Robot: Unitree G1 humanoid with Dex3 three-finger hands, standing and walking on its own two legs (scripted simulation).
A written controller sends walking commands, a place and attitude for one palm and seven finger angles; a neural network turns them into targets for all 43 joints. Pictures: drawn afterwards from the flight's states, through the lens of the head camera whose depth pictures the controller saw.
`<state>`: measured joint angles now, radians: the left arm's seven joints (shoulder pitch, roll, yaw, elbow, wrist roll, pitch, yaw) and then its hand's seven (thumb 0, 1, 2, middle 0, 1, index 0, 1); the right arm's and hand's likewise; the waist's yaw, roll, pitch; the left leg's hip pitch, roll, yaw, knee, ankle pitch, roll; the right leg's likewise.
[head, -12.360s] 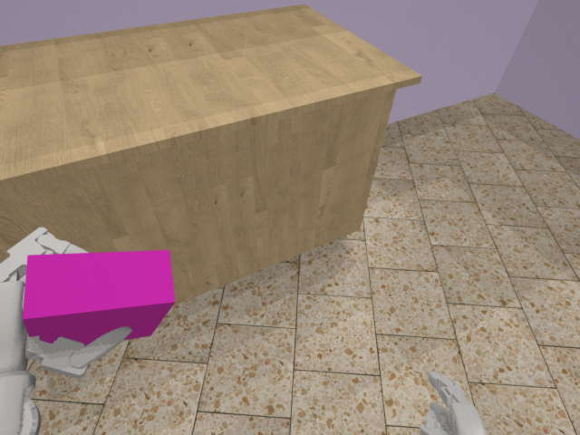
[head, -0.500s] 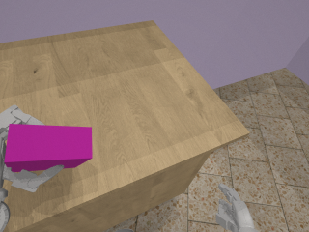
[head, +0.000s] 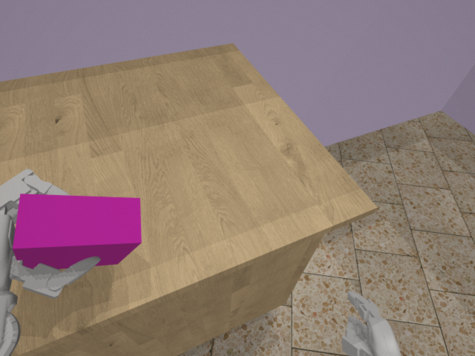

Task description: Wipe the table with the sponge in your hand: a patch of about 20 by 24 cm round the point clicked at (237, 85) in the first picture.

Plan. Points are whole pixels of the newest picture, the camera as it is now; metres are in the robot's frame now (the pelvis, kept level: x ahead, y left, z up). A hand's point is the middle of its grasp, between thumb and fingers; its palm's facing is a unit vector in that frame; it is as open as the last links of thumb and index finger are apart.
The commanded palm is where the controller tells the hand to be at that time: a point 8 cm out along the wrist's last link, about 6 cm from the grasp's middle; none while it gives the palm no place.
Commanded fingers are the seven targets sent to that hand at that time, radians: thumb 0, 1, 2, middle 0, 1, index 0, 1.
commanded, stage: shuffle to correct the standing spot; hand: left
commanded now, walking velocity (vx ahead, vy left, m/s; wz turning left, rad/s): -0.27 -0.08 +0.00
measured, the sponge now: (95, 235) +0.24 +0.21 +0.13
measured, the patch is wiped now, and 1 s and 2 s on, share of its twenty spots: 0.00 0.00 0.00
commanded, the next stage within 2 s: come to a stop and stand still in 0.38 s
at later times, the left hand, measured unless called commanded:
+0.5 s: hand (55, 267) +0.18 +0.22 +0.16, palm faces +0.29 -0.82 -0.49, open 10.0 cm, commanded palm +0.12 +0.26 +0.18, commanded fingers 0.00 0.10 1.30 -1.20 -1.60 -1.20 -1.60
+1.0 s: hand (26, 251) +0.19 +0.25 +0.18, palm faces +0.36 -0.80 -0.48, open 10.0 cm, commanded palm +0.10 +0.28 +0.18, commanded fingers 0.00 0.10 1.30 -1.20 -1.60 -1.20 -1.60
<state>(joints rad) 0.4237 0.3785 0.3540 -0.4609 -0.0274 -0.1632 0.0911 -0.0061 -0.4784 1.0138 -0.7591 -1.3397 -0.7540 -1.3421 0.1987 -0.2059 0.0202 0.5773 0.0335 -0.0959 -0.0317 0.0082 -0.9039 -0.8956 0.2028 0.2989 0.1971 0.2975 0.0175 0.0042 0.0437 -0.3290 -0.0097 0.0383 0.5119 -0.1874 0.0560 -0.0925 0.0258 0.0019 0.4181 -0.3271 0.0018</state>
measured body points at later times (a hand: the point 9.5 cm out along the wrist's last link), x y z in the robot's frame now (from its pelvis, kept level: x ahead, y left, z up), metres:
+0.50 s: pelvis -0.04 -0.01 -0.01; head +0.02 +0.00 +0.44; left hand +0.16 +0.26 +0.19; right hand +0.15 -0.24 -0.09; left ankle +0.05 +0.08 -0.73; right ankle -0.07 -0.13 -0.74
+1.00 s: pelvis -0.06 +0.00 -0.01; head -0.03 +0.02 +0.44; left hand +0.16 +0.29 +0.21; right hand +0.08 -0.24 -0.10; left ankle -0.04 +0.10 -0.74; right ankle -0.06 -0.12 -0.74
